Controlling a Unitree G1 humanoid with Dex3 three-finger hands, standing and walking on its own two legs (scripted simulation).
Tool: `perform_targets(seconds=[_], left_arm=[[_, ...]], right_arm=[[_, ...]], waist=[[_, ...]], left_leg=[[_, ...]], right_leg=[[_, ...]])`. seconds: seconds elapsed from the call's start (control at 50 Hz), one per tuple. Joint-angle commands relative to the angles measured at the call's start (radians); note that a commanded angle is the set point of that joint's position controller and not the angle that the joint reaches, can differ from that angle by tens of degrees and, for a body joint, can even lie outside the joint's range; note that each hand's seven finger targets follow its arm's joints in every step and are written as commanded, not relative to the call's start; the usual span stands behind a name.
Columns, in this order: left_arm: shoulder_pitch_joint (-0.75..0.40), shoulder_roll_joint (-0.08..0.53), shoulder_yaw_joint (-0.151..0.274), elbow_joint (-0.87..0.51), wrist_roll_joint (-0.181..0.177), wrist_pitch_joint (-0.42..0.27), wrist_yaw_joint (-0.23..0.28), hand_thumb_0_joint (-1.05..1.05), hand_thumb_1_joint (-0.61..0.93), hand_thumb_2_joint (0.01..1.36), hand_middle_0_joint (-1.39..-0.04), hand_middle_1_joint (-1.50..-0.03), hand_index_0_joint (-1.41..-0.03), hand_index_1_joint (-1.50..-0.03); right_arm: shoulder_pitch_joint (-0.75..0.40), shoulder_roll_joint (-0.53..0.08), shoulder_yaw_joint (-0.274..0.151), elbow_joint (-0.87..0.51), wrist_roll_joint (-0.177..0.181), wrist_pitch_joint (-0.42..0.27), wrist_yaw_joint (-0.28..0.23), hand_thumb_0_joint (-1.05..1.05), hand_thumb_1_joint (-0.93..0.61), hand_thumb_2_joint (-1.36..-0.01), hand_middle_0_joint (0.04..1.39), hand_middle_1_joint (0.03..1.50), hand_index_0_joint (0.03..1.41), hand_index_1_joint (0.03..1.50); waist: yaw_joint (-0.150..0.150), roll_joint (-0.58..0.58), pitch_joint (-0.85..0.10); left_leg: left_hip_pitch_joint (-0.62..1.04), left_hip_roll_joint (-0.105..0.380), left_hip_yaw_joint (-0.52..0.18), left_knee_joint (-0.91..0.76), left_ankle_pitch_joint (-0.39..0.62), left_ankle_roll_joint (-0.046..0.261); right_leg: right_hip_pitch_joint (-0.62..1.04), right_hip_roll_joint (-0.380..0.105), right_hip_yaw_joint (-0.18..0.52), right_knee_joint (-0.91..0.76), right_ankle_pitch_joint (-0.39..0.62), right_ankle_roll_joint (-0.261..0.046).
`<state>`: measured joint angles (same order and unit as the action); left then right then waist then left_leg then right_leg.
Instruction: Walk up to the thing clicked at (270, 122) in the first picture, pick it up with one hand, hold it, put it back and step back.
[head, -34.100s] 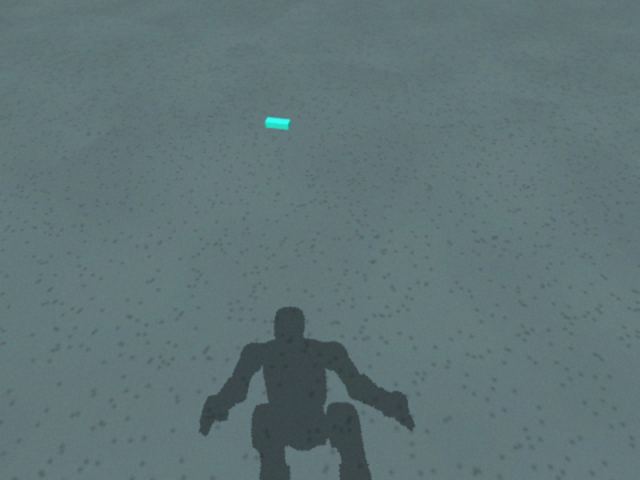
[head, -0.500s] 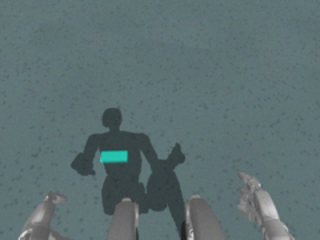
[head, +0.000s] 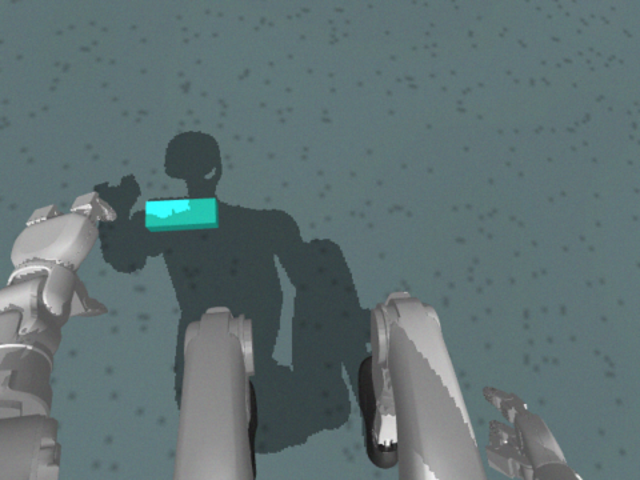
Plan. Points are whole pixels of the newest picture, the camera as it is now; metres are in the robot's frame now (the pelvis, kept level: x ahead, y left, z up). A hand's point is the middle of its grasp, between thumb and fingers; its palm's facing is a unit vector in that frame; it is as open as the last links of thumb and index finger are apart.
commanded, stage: rise first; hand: left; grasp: from above
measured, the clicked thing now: (183, 215) +0.55 +0.25 -0.41
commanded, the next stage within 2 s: none
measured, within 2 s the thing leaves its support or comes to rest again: neither
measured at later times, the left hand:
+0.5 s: hand (117, 231) +0.46 +0.30 -0.22, palm faces -0.47 -0.02 -0.88, open 14.1 cm
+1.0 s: hand (133, 222) +0.49 +0.30 -0.27, palm faces -0.48 -0.04 -0.88, open 13.9 cm
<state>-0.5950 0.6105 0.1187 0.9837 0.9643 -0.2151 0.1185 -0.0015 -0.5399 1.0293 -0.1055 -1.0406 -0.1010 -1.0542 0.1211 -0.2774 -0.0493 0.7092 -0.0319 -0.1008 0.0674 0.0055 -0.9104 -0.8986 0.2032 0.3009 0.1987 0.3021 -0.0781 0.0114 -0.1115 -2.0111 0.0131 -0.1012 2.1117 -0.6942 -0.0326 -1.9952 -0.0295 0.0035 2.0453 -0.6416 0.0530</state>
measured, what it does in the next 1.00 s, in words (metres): lowers itself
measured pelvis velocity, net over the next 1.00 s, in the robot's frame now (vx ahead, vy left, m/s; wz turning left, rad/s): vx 0.00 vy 0.02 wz -0.08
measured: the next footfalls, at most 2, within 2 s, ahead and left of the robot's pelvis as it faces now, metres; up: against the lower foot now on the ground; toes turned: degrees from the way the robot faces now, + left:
none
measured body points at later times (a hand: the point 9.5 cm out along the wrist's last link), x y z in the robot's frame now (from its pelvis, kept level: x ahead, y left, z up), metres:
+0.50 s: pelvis +0.00 +0.02 -0.07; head +0.23 +0.08 +0.31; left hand +0.48 +0.30 -0.17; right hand +0.04 -0.27 -0.17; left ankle +0.08 +0.13 -0.39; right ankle +0.10 -0.14 -0.39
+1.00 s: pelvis +0.00 +0.02 -0.09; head +0.26 +0.09 +0.27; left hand +0.51 +0.30 -0.22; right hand +0.03 -0.26 -0.18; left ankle +0.08 +0.13 -0.39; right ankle +0.10 -0.14 -0.39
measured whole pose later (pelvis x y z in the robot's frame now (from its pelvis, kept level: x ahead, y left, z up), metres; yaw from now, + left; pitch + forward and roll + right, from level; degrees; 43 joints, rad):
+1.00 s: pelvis +0.00 +0.02 -0.09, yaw -4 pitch +35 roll -10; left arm -1.01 0.84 0.12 1.45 1.33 -0.28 0.34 0.00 -0.47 0.97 -0.12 -0.96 -0.13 -0.96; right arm 0.16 -0.28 0.08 0.70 -0.16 0.00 0.15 0.00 -0.91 -0.90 0.20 0.30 0.20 0.30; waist -0.27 -0.02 -0.02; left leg -2.32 -0.02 -0.15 2.42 -0.72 0.00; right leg -2.24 -0.02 -0.02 2.29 -0.66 0.07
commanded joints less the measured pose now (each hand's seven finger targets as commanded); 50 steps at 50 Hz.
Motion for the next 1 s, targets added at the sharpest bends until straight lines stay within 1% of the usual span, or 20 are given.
perform_targets(seconds=[0.0,0.08,0.12,0.16,0.18,0.2,0.22,0.28,0.3,0.36,0.48,0.5,0.56,0.7,0.74,0.78,0.84,0.88,0.92,0.98], left_arm=[[-0.311,0.348,0.068,-0.062,0.076,-0.046,0.069,0.0,-0.544,1.047,-0.065,-1.029,-0.059,-1.035],[-0.409,0.382,0.071,-0.015,0.136,-0.066,0.11,0.0,-0.536,1.032,-0.056,-1.015,-0.057,-1.014],[-0.499,0.416,0.071,-0.055,0.168,-0.079,0.133,0.0,-0.534,1.028,-0.061,-0.998,-0.061,-0.998],[-0.455,0.367,0.038,0.084,0.198,-0.073,0.143,0.0,-0.532,1.029,-0.066,-0.98,-0.063,-0.983],[-0.512,0.392,0.045,0.045,0.206,-0.085,0.153,0.0,-0.54,1.035,-0.063,-0.969,-0.057,-0.974],[-0.474,0.41,0.053,0.133,0.23,-0.08,0.16,0.0,-0.542,1.036,-0.062,-0.973,-0.057,-0.977],[-0.517,0.422,0.053,0.088,0.24,-0.085,0.166,0.0,-0.54,1.032,-0.073,-0.953,-0.064,-0.961],[-0.551,0.428,0.045,0.162,0.276,-0.088,0.18,0.0,-0.541,1.031,-0.071,-0.948,-0.062,-0.956],[-0.59,0.429,0.035,0.124,0.284,-0.095,0.185,0.0,-0.539,1.031,-0.079,-0.939,-0.069,-0.949],[-0.602,0.426,0.024,0.187,0.312,-0.101,0.196,0.0,-0.535,1.022,-0.072,-0.956,-0.067,-0.96],[-0.636,0.425,0.023,0.278,0.33,-0.094,0.228,0.0,-0.51,0.992,-0.077,-0.97,-0.082,-0.963],[-0.661,0.447,0.03,0.256,0.335,-0.093,0.234,0.0,-0.505,0.988,-0.086,-0.963,-0.089,-0.958],[-0.704,0.443,0.02,0.277,0.34,-0.087,0.245,0.0,-0.487,0.973,-0.1,-0.944,-0.103,-0.939],[-0.718,0.469,0.03,0.302,0.35,-0.073,0.261,0.0,-0.493,0.971,-0.094,-0.962,-0.1,-0.954],[-0.702,0.443,0.018,0.342,0.343,-0.064,0.261,0.0,-0.483,0.957,-0.098,-0.967,-0.107,-0.956],[-0.732,0.475,0.025,0.321,0.344,-0.066,0.259,0.0,-0.475,0.955,-0.11,-0.949,-0.116,-0.941],[-0.697,0.477,0.029,0.335,0.341,-0.062,0.256,0.0,-0.475,0.95,-0.113,-0.956,-0.121,-0.947],[-0.74,0.5,0.036,0.284,0.343,-0.067,0.256,0.0,-0.496,0.972,-0.093,-0.975,-0.1,-0.967],[-0.699,0.489,0.032,0.338,0.336,-0.062,0.256,0.0,-0.504,0.974,-0.08,-0.989,-0.09,-0.978],[-0.737,0.51,0.033,0.326,0.339,-0.068,0.259,0.0,-0.509,0.982,-0.08,-0.991,-0.087,-0.982]], right_arm=[[0.156,-0.204,-0.073,-0.06,-0.01,0.003,-0.008,0.0,-0.876,-0.896,0.2,0.3,0.2,0.3],[0.193,-0.216,-0.065,-0.027,-0.026,0.042,0.003,0.0,-0.887,-0.898,0.2,0.299,0.2,0.299],[0.172,-0.221,-0.059,-0.044,-0.034,0.053,0.007,0.0,-0.888,-0.898,0.2,0.299,0.2,0.299],[0.2,-0.224,-0.057,-0.011,-0.042,0.067,0.012,0.0,-0.889,-0.899,0.2,0.299,0.2,0.299],[0.191,-0.235,-0.054,-0.023,-0.044,0.067,0.015,0.0,-0.89,-0.898,0.2,0.299,0.2,0.299],[0.207,-0.233,-0.048,-0.001,-0.049,0.075,0.016,0.0,-0.892,-0.899,0.2,0.299,0.2,0.299],[0.21,-0.227,-0.046,-0.003,-0.055,0.079,0.018,0.0,-0.895,-0.9,0.2,0.299,0.2,0.299],[0.214,-0.24,-0.043,0.003,-0.067,0.089,0.024,0.0,-0.896,-0.9,0.2,0.299,0.2,0.299],[0.213,-0.233,-0.039,0.003,-0.07,0.092,0.026,0.0,-0.897,-0.9,0.2,0.299,0.2,0.299],[0.206,-0.24,-0.032,0.002,-0.079,0.093,0.031,0.0,-0.897,-0.9,0.2,0.299,0.2,0.299],[0.23,-0.244,-0.006,0.012,-0.106,0.095,0.046,0.0,-0.899,-0.899,0.2,0.3,0.2,0.299],[0.229,-0.245,-0.005,0.013,-0.108,0.094,0.046,0.0,-0.899,-0.899,0.2,0.3,0.2,0.3],[0.228,-0.252,-0.002,0.009,-0.111,0.093,0.05,0.0,-0.9,-0.9,0.2,0.3,0.2,0.3],[0.249,-0.256,0.013,0.005,-0.122,0.094,0.059,0.0,-0.902,-0.9,0.2,0.3,0.2,0.3],[0.247,-0.256,0.019,0.006,-0.127,0.094,0.061,0.0,-0.903,-0.9,0.2,0.3,0.2,0.3],[0.251,-0.261,0.026,0.003,-0.127,0.094,0.062,0.0,-0.902,-0.9,0.2,0.3,0.2,0.3],[0.258,-0.263,0.031,-0.004,-0.127,0.096,0.066,0.0,-0.905,-0.901,0.2,0.3,0.2,0.3],[0.264,-0.266,0.033,-0.004,-0.126,0.101,0.067,0.0,-0.902,-0.9,0.2,0.3,0.2,0.3],[0.262,-0.265,0.038,-0.009,-0.126,0.102,0.069,0.0,-0.902,-0.9,0.2,0.3,0.2,0.3],[0.257,-0.269,0.043,-0.008,-0.125,0.105,0.068,0.0,-0.901,-0.9,0.2,0.3,0.2,0.3]], waist=[[-0.013,0.114,-0.647],[-0.049,0.167,-0.641],[-0.042,0.231,-0.672],[-0.076,0.22,-0.615],[-0.08,0.23,-0.621],[-0.077,0.237,-0.599],[-0.074,0.252,-0.636],[-0.106,0.24,-0.604],[-0.096,0.269,-0.622],[-0.112,0.262,-0.612],[-0.147,0.259,-0.601],[-0.141,0.269,-0.628],[-0.162,0.294,-0.608],[-0.171,0.319,-0.636],[-0.187,0.312,-0.592],[-0.193,0.315,-0.594],[-0.185,0.325,-0.6],[-0.186,0.338,-0.648],[-0.191,0.332,-0.605],[-0.196,0.326,-0.592]], left_leg=[[0.352,-0.03,0.088,-0.227,0.084,0.054],[0.353,-0.031,0.067,-0.193,0.09,0.053],[0.391,-0.029,0.056,-0.185,0.098,0.046],[0.366,-0.029,0.051,-0.164,0.105,0.045],[0.359,-0.03,0.039,-0.162,0.103,0.042],[0.343,-0.033,0.046,-0.148,0.105,0.045],[0.364,-0.036,0.057,-0.136,0.14,0.045],[0.318,-0.035,0.05,-0.119,0.106,0.048],[0.338,-0.037,0.055,-0.111,0.119,0.046],[0.317,-0.038,0.049,-0.094,0.125,0.045],[0.302,-0.038,0.048,-0.048,0.194,0.048],[0.314,-0.039,0.05,-0.042,0.2,0.049],[0.293,-0.035,0.048,-0.029,0.183,0.048],[0.305,-0.033,0.049,0.001,0.224,0.047],[0.288,-0.031,0.042,0.001,0.215,0.045],[0.273,-0.032,0.043,0.01,0.21,0.049],[0.284,-0.031,0.042,0.013,0.225,0.046],[0.292,-0.031,0.043,0.025,0.249,0.047],[0.27,-0.031,0.044,0.026,0.245,0.046],[0.241,-0.031,0.043,0.03,0.214,0.051]], right_leg=[[0.317,0.035,-0.086,-0.201,0.039,-0.078],[0.224,0.033,-0.107,-0.143,0.051,-0.082],[0.181,0.03,-0.113,-0.109,0.065,-0.087],[0.136,0.031,-0.121,-0.086,0.073,-0.088],[0.117,0.026,-0.125,-0.069,0.078,-0.087],[0.108,0.028,-0.125,-0.061,0.077,-0.088],[0.132,0.027,-0.122,-0.063,0.102,-0.089],[0.093,0.026,-0.129,-0.046,0.079,-0.087],[0.096,0.027,-0.128,-0.04,0.09,-0.089],[0.068,0.028,-0.135,-0.019,0.099,-0.088],[0.07,0.027,-0.144,0.011,0.158,-0.081],[0.071,0.031,-0.146,0.014,0.162,-0.083],[0.045,0.031,-0.147,0.023,0.159,-0.081],[0.058,0.035,-0.154,0.044,0.193,-0.081],[0.029,0.035,-0.157,0.051,0.186,-0.08],[0.046,0.035,-0.158,0.049,0.189,-0.079],[0.051,0.036,-0.159,0.056,0.196,-0.08],[0.071,0.041,-0.162,0.062,0.22,-0.081],[0.06,0.04,-0.161,0.063,0.214,-0.079],[0.052,0.044,-0.162,0.061,0.198,-0.081]])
